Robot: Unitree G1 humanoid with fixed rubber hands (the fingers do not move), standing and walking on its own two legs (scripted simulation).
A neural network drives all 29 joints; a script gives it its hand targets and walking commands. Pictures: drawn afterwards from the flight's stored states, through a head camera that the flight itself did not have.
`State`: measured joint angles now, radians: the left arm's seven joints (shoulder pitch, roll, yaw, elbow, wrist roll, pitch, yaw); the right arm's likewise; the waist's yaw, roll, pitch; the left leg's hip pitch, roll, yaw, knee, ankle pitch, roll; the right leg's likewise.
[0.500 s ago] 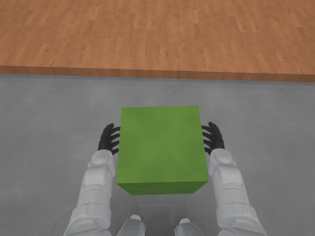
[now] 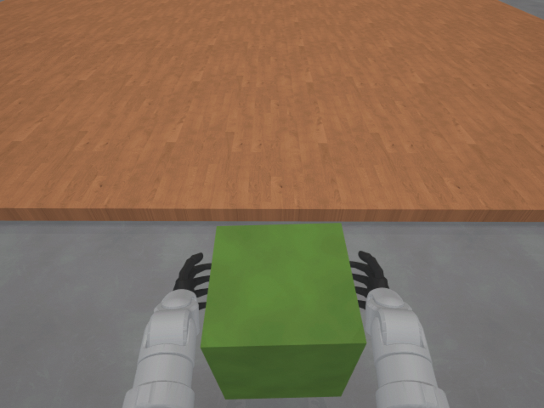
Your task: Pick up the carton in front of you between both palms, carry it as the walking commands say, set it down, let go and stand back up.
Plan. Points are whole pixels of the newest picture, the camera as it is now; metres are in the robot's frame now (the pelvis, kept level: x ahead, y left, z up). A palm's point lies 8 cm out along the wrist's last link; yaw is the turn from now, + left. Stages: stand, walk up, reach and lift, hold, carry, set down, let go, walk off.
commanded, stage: reach and lift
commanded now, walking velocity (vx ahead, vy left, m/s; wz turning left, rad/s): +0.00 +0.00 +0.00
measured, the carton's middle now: (281, 314) +0.30 +0.00 -0.05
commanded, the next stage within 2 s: hold in 0.86 s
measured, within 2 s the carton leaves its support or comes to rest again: neither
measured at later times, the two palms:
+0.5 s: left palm (181, 291) +0.30 +0.15 +0.03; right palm (372, 286) +0.30 -0.15 +0.03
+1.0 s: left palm (182, 290) +0.29 +0.15 +0.05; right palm (379, 286) +0.29 -0.15 +0.05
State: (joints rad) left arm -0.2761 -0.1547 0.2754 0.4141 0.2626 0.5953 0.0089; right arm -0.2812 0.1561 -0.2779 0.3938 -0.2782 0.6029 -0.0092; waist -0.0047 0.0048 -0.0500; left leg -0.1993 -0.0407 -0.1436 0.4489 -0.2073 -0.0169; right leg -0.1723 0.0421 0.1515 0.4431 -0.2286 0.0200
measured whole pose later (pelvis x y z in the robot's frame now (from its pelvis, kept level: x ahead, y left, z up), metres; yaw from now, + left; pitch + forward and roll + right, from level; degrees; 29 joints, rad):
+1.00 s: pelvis +0.01 +0.00 +0.01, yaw +0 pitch -6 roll +0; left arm -0.21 -0.14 0.19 0.21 0.24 0.74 0.01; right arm -0.23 0.14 -0.20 0.21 -0.25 0.74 -0.01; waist 0.00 0.00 0.00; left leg -0.06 -0.03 -0.14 0.33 -0.17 -0.02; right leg -0.04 0.03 0.14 0.34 -0.20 0.01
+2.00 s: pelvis +0.00 +0.00 +0.01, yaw +0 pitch -7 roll +0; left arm -0.28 -0.16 0.24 0.25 0.27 0.75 -0.01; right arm -0.29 0.16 -0.24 0.24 -0.28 0.75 0.00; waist 0.00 0.00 0.03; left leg -0.05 -0.03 -0.12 0.36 -0.18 -0.01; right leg -0.03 0.03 0.14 0.36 -0.20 0.02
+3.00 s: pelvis +0.43 +0.03 -0.03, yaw -4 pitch +4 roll +1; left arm -0.05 -0.13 0.09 -0.44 0.05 1.20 0.12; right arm -0.06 0.13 -0.06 -0.43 -0.07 1.19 -0.13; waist 0.01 -0.04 -0.11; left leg -0.53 0.06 0.27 0.60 -0.14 0.08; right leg -0.07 -0.12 -0.12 0.71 -0.49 0.03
